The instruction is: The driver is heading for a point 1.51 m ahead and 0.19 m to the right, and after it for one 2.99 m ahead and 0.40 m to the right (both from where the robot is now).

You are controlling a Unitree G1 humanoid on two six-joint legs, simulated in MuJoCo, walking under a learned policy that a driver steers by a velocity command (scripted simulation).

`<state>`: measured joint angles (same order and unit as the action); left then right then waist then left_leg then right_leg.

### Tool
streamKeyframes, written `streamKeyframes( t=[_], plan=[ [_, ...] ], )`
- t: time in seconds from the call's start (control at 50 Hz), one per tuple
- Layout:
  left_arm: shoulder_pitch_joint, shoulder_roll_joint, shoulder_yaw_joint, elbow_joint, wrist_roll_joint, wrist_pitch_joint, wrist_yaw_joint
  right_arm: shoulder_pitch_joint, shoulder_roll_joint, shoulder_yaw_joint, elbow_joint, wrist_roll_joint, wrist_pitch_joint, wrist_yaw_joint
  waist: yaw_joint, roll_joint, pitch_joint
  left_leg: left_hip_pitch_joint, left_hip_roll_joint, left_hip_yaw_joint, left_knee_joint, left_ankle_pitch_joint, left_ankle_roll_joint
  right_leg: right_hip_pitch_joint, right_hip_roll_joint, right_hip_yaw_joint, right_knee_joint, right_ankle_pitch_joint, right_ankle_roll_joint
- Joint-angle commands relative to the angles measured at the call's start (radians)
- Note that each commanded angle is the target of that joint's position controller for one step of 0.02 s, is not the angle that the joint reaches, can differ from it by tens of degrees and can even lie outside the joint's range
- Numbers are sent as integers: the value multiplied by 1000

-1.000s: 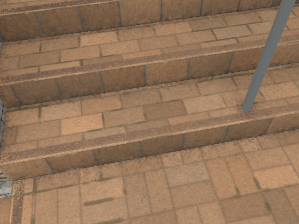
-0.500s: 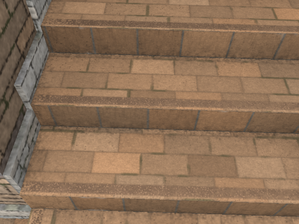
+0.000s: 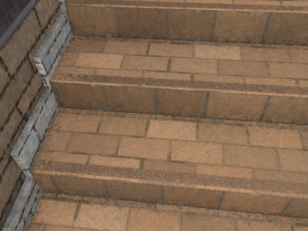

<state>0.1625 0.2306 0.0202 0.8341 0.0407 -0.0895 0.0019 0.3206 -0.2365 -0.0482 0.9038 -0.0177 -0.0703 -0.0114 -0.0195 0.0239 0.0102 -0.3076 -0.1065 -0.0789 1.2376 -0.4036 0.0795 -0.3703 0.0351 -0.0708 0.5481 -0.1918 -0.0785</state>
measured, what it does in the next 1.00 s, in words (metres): climbs: left foot 0.15 m higher, then right foot 0.15 m higher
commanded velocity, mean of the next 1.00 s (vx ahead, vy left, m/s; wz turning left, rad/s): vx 0.50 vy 0.00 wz -0.08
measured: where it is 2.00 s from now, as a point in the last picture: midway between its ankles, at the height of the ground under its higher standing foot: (181, 49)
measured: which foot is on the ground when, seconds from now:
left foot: up 0.00-0.38, down 0.40-0.98, up 1.00-1.00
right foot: down 0.00-0.42, up 0.44-0.94, down 0.96-1.00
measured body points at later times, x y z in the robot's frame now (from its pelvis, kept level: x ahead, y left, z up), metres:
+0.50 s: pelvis +0.25 +0.02 +0.08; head +0.26 +0.01 +0.53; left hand +0.24 +0.26 -0.06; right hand +0.42 -0.19 -0.03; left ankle +0.32 +0.08 -0.58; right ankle +0.11 -0.11 -0.50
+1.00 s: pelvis +0.55 -0.01 +0.19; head +0.56 -0.01 +0.64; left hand +0.80 +0.15 +0.11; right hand +0.46 -0.21 +0.04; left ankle +0.35 +0.08 -0.52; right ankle +0.65 -0.10 -0.43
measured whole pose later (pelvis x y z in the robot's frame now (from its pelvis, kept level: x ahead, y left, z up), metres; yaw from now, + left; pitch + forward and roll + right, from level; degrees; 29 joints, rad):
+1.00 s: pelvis +0.55 -0.01 +0.19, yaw -7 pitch +7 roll -5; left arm -0.01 0.15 -0.05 0.77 0.02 0.01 -0.08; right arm 0.48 -0.18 0.04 1.10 -0.11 -0.11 0.13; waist -0.03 0.09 -0.14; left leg -0.05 0.09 0.12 0.53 -0.12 0.09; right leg -0.90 0.07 -0.18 1.20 -0.46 -0.12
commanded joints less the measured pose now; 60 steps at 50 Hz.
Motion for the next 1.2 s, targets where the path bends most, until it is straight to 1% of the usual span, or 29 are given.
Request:
streamKeyframes(
  t=[0.02, 0.08, 0.14, 0.26, 0.32, 0.34, 0.36, 0.38, 0.4, 0.42, 0.44, 0.46, 0.48, 0.54, 0.6, 0.64, 0.76, 0.82, 0.86, 0.94, 0.96, 0.98, 1.0, 1.02, 1.04, 1.06, 1.12, 1.16, 1.2],
  plan=[
    [135, 54, 21, 29, -3, 15, -6, -5, -62, -5, -88, -24, 5, 11, 21, -40, 23, -463, 82, 35, 423, 53, -8, 251, -307, 453, -323, -194, -168],
    [229, 55, 13, 108, -11, -2, -3, -78, 24, 22, -152, -35, 39, 35, 5, -80, 49, -617, 100, 75, 614, 67, -1, 154, -254, 337, -317, -120, -147],
    [326, 80, 12, 167, -5, -27, -14, -224, 101, 59, -251, -21, 60, 4, 29, -128, 33, -850, 86, 125, 859, -1, 13, 171, -272, 324, -340, -84, -150],
    [388, 52, -20, 235, -34, -9, 19, -480, 112, 112, -463, -26, 53, -11, 21, -72, 86, -1006, 170, 166, 606, -44, 7, 201, -214, 253, -436, -52, -95],
    [389, 79, -16, 238, -56, 6, 60, -457, 116, 135, -470, -18, 65, 2, 35, -59, 2, -587, 164, 255, 127, -39, 1, 202, -208, 160, -588, 484, -144],
    [356, 80, -25, 196, -60, 3, 57, -415, 108, 131, -434, 0, 62, 3, 12, -30, -73, -334, 88, 326, -12, -46, 7, 176, -205, 98, -515, 1008, -134],
    [381, 139, -12, 182, -53, 1, 53, -279, 87, 114, -371, 1, 72, -7, -33, -125, -225, -182, -8, 371, 55, -49, 15, 261, -215, 51, -325, 1652, -129],
    [345, 212, 15, 166, -43, -3, 41, -71, 58, 95, -326, 4, 69, -9, -121, -263, -332, -112, -4, 299, -63, -57, 47, 403, -278, 68, -120, 1826, -142],
    [317, 232, 34, 169, -73, -11, 24, 45, 16, 74, -277, -15, 60, -8, -189, -280, -389, -6, 8, 223, -181, -76, 95, 433, -293, 49, 88, 1761, -130],
    [350, 182, 40, 139, -93, -26, 3, 90, -56, 39, -222, -32, 58, -20, -173, -98, -403, 161, 134, -107, -355, -224, 160, 180, -208, 69, 347, 1383, -86],
    [279, 131, 46, 84, -52, -19, -40, 176, -175, -5, -163, -37, 83, -32, -192, 228, -385, 236, 361, -730, -824, -393, 290, -111, 35, 92, 781, 291, -25],
    [269, 64, 51, 57, 24, -20, -46, 42, -174, -18, -146, -11, 82, -30, -103, 195, -278, 148, 401, -952, -985, -490, 259, -279, 50, 308, 1157, 55, -22],
    [236, 49, 44, 93, -5, 13, -107, 97, -118, 14, -117, -77, 42, 41, -158, 49, 165, -55, 370, -855, -927, -481, 268, -657, 108, 491, 1480, 259, -85],
    [204, -75, -9, -4, 16, 31, -77, -55, 128, 63, 74, -87, -7, 110, 49, -122, 5, -56, 309, -377, -842, -3, 230, -820, 84, 478, 1576, 281, -234],
    [189, -42, -18, -29, -6, 71, -68, -113, 153, 80, 99, -75, -33, 105, 144, -55, -47, -106, 219, -50, -882, 162, 133, -879, -25, 294, 1472, 244, -199],
    [126, -40, -34, -42, -26, 64, -75, -51, 100, 77, 108, -99, -58, 89, 126, 76, -47, -218, 168, 22, -919, 203, 138, -853, -64, 135, 1611, 174, -135],
    [-232, -7, -70, -145, -20, 76, -48, 339, 47, 104, 241, -145, -49, 95, -39, 39, -12, 193, 297, -62, -968, 225, 160, -1227, -134, 109, 1350, 227, -97],
    [-356, -49, -86, -172, -14, 121, -59, 342, 44, 111, 216, -100, -38, 125, -63, 79, 11, 195, 377, -31, -1104, 364, 193, -1121, -167, -15, 1191, 138, -72],
    [-246, -101, -97, -129, 6, 124, -90, 241, -11, 107, 163, -81, -44, 127, 17, 93, -25, 134, 361, 134, -1054, 901, 182, -851, -121, -97, 1130, 92, -79],
    [-259, 9, -49, -162, -20, 112, -104, 227, -203, 53, 174, -29, -65, 125, 92, 160, -82, 334, 409, 196, -887, 1833, 146, -432, 77, -200, 557, -201, -45],
    [-131, 31, -37, -129, -28, 97, -84, 190, -237, 32, 172, -43, -56, 134, 119, 170, -96, 364, 401, 206, -750, 1929, 128, -305, 105, -178, 399, -164, -57],
    [168, 114, -4, -30, -24, 89, -55, 225, -144, 40, 154, -112, -55, 139, 141, 44, -294, 30, 360, 174, -416, 1793, 60, 195, 60, 98, 480, 288, -167],
    [389, 156, 8, 47, -18, 84, -45, 322, -38, 72, 155, -157, -43, 165, 177, -171, -546, -353, 196, 55, -101, 776, -3, 646, -121, 637, 196, 171, -362],
    [534, 162, 21, 74, 48, 89, -48, 137, -85, 38, 106, -53, -17, 176, 263, -206, -384, -534, 18, -119, 355, 359, 11, 484, -211, 966, -102, -144, -359],
    [477, 166, 34, 118, 46, 57, -39, 78, -46, 31, 90, -17, -21, 156, 206, -119, -170, -691, 50, -191, 593, 429, 34, 307, -210, 903, -128, -322, -263],
    [333, 95, 26, 124, 25, 33, -41, 25, -9, 46, 70, -37, -28, 119, 143, -38, -111, -754, 71, -172, 672, 419, 53, 172, -196, 806, -95, -316, -271],
    [128, -110, -44, 195, 29, 32, -80, -68, 40, 78, -21, -61, 6, 84, -52, 52, -99, -871, 98, -121, 850, 428, 146, -46, -133, 518, -128, -63, -219],
    [91, -96, -41, 200, 28, 5, -78, -57, 24, 83, -30, -38, 29, 79, -78, 0, -78, -899, 146, -31, 797, 294, 124, -108, -93, 323, -146, 58, -179],
    [144, -73, -49, 212, 68, -30, -52, -162, 29, 88, -71, -23, 25, 75, -52, -89, -73, -868, 138, 25, 885, 237, 124, -211, -61, 300, -208, -28, -163]
  ],
)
